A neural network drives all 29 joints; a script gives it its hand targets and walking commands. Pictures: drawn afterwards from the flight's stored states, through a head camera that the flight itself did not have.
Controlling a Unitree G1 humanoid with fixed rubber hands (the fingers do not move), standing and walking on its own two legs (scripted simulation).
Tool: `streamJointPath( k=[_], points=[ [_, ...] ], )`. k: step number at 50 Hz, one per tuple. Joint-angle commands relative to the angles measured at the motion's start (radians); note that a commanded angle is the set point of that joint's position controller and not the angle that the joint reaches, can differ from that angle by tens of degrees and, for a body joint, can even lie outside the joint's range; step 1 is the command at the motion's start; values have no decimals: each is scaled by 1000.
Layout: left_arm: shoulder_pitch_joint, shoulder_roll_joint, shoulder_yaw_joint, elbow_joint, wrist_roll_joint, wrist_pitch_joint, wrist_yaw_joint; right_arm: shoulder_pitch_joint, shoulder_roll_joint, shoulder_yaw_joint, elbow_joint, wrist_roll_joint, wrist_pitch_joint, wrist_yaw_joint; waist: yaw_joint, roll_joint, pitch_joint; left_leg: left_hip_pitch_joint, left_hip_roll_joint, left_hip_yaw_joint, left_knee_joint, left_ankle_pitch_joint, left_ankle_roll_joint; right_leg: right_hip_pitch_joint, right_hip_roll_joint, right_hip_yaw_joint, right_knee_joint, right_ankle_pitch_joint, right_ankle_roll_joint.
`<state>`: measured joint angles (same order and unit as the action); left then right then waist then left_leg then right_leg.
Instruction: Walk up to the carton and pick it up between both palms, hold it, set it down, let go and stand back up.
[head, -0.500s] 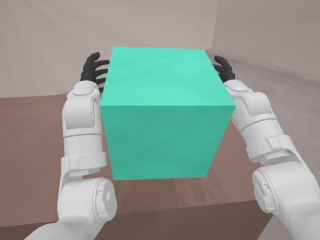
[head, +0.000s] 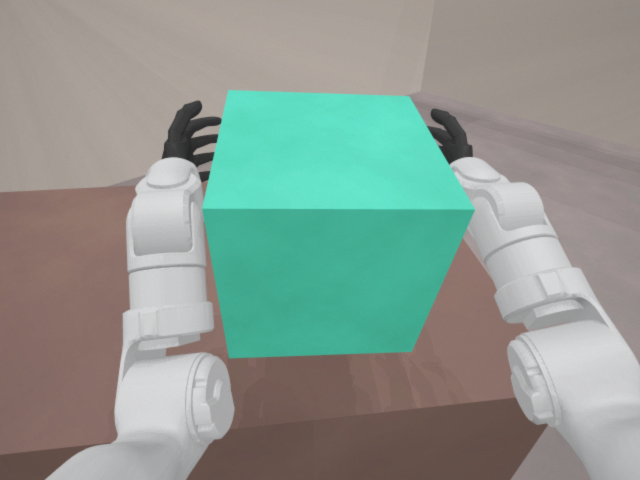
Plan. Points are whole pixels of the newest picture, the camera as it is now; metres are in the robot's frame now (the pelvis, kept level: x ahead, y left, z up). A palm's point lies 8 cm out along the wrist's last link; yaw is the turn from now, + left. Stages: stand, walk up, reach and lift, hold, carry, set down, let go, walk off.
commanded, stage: hold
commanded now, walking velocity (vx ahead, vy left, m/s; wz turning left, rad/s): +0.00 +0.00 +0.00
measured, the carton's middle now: (321, 223) +0.35 +0.00 +0.21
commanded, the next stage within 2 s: set down in 1.06 s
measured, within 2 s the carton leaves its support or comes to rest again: neither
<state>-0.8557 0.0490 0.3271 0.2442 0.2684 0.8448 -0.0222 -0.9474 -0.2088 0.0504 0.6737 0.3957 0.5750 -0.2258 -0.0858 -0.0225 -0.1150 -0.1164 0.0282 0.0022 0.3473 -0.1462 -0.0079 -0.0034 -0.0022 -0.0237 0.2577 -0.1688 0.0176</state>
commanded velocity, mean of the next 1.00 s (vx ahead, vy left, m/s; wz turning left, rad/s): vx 0.00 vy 0.00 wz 0.00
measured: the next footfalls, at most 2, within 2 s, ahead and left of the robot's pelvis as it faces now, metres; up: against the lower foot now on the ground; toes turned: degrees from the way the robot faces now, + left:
none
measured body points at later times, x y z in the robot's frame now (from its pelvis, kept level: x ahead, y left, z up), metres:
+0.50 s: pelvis +0.00 +0.00 +0.00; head -0.09 +0.02 +0.44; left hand +0.37 +0.16 +0.29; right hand +0.38 -0.16 +0.27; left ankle +0.03 +0.12 -0.75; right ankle -0.01 -0.13 -0.75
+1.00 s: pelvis +0.00 +0.00 +0.00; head -0.08 +0.02 +0.44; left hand +0.38 +0.16 +0.28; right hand +0.38 -0.16 +0.27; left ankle +0.03 +0.12 -0.75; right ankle -0.01 -0.13 -0.75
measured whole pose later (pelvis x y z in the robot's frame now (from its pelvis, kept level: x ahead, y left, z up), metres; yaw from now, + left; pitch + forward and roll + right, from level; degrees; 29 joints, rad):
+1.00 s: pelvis +0.00 +0.00 +0.00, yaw +0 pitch -5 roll -1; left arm -0.83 0.05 0.32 0.23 0.25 0.85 -0.02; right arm -0.93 -0.21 0.05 0.65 0.40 0.59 -0.23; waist -0.09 -0.02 -0.13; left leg -0.12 0.03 0.00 0.36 -0.15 -0.01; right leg 0.00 0.00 -0.02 0.26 -0.17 0.02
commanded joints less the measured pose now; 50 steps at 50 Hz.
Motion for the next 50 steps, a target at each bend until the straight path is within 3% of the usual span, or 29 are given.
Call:
streamJointPath(
  k=[1,2,3,5,9,12,13,16,17,21,22,23,25,26,27,30,32,33,34,35,37,38,40,43,44,45,46,48,50],
  points=[
    [-633,-568,-416,-92,-173,-56,-141,-823,648,230,-390,128,-48,103,3,56,-308,132,-69,5,-28,208,-22,12,89,5,-10,181,34],
    [-610,-547,-388,-91,-154,-49,-139,-800,640,235,-358,134,-42,104,25,51,-309,138,-65,9,-26,228,-18,21,97,7,-9,181,30],
    [-607,-545,-390,-59,-133,-42,-141,-794,639,226,-351,118,-39,101,13,42,-311,150,-70,16,-30,194,-15,28,92,2,-13,172,41],
    [-645,-599,-462,-124,-203,-62,-133,-842,663,240,-434,127,-59,103,-16,56,-393,162,-70,2,-9,246,-22,13,87,7,-7,238,35],
    [-565,-531,-356,-71,-125,-42,-143,-789,670,262,-369,137,-34,91,40,8,-281,153,-81,12,-17,217,2,11,87,7,-16,213,48],
    [-611,-570,-429,-82,-170,-46,-150,-812,664,230,-420,110,-41,86,-13,45,-312,163,-81,21,-16,187,-14,2,79,0,-17,212,52],
    [-605,-588,-452,-100,-175,-43,-144,-814,662,249,-439,129,-39,88,1,62,-328,171,-71,10,-17,212,-18,-3,91,6,-11,218,38],
    [-641,-579,-447,-95,-187,-49,-140,-783,647,223,-373,114,-29,89,-30,64,-313,154,-70,2,-20,179,-21,-5,82,11,-13,204,41],
    [-624,-580,-434,-113,-178,-48,-138,-788,663,249,-392,123,-32,88,-8,41,-325,153,-67,4,-23,212,-16,14,92,4,-8,204,38],
    [-595,-554,-394,-44,-154,-41,-148,-803,651,212,-354,101,-26,91,-5,37,-253,119,-68,5,-35,135,-2,-22,79,12,-30,139,40],
    [-569,-530,-356,-26,-133,-34,-155,-763,652,212,-301,103,-23,95,23,24,-222,118,-68,19,-46,130,0,-8,81,13,-31,131,35],
    [-597,-549,-382,-56,-131,-33,-159,-778,650,207,-310,104,-25,94,2,42,-241,108,-63,13,-56,130,-10,6,84,6,-27,128,34],
    [-655,-585,-424,-65,-171,-46,-150,-881,666,216,-417,123,-49,102,7,51,-338,137,-61,2,-37,154,-11,3,87,7,-19,147,33],
    [-636,-577,-405,-58,-163,-53,-143,-843,694,237,-375,120,-42,102,19,28,-307,145,-71,9,-33,161,-3,-14,86,4,-25,156,36],
    [-698,-578,-425,-42,-174,-55,-141,-846,675,206,-329,100,-35,106,-5,51,-287,118,-72,9,-42,94,-10,-44,78,8,-29,96,37],
    [-648,-581,-411,-35,-152,-52,-131,-834,669,224,-338,106,-40,105,8,48,-312,150,-67,9,-32,144,-8,-10,87,6,-21,146,34],
    [-644,-552,-358,44,-131,-49,-147,-826,640,180,-252,99,-41,110,5,50,-235,106,-64,11,-56,49,-1,-45,76,15,-42,41,33],
    [-631,-551,-362,36,-123,-49,-151,-846,665,184,-282,99,-48,109,20,43,-237,92,-72,19,-54,66,1,-25,72,12,-46,57,39],
    [-678,-602,-420,-58,-191,-68,-147,-884,686,216,-374,117,-63,110,9,48,-346,128,-69,4,-34,155,-5,-5,81,9,-19,148,36],
    [-645,-596,-424,-41,-187,-61,-142,-826,653,209,-342,117,-50,103,-15,63,-347,153,-68,4,-25,206,-17,19,85,9,-12,203,35],
    [-621,-541,-360,14,-144,-53,-145,-807,636,208,-284,98,-37,103,4,27,-295,142,-72,11,-31,158,-1,-5,85,7,-30,153,40],
    [-596,-546,-355,25,-140,-46,-154,-806,612,199,-280,100,-36,99,-13,38,-251,124,-60,0,-41,156,-9,-2,88,9,-24,158,30],
    [-621,-558,-373,-4,-154,-53,-154,-817,664,220,-333,117,-44,100,10,28,-293,136,-71,13,-30,186,-7,4,87,8,-22,183,41],
    [-658,-576,-421,-77,-187,-57,-145,-786,651,200,-306,123,-38,94,-26,95,-305,146,-72,8,-16,217,-33,20,86,6,-4,226,34],
    [-610,-561,-393,-48,-161,-50,-142,-795,650,232,-334,130,-36,96,9,52,-298,149,-78,9,-19,224,-15,16,88,1,-16,210,43],
    [-612,-587,-429,-87,-185,-54,-143,-835,657,251,-436,137,-52,97,2,37,-361,170,-70,3,-14,258,-12,22,94,-1,-14,240,42],
    [-616,-582,-411,-50,-174,-53,-145,-799,639,216,-345,125,-36,96,-24,56,-300,157,-73,8,-18,203,-21,9,87,5,-21,206,40],
    [-668,-581,-457,-134,-208,-62,-137,-807,664,230,-403,131,-42,95,-23,71,-360,170,-74,7,-1,243,-24,8,89,0,-6,233,42],
    [-622,-575,-442,-94,-188,-47,-133,-802,639,221,-394,132,-38,96,-16,67,-324,162,-61,0,-15,227,-26,12,89,6,-15,216,36]
  ],
)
